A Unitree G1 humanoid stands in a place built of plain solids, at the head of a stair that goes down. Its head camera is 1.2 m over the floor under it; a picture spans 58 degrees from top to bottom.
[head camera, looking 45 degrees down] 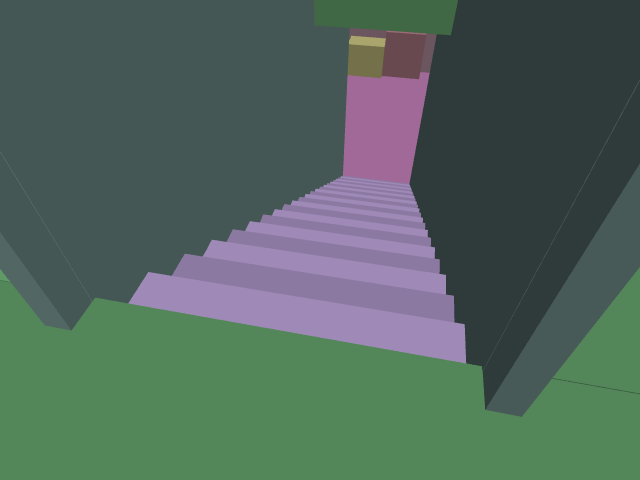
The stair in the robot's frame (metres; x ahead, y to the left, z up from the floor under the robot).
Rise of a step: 0.18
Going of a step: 0.28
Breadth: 1.30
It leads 12 degrees to the right of straight ahead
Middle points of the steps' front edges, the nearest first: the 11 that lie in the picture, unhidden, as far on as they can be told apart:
0.79 0.14 0.00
1.06 0.09 -0.17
1.33 0.03 -0.35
1.60 -0.02 -0.53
1.87 -0.08 -0.71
2.14 -0.14 -0.88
2.42 -0.19 -1.06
2.69 -0.25 -1.24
2.96 -0.30 -1.41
3.23 -0.36 -1.59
3.50 -0.41 -1.77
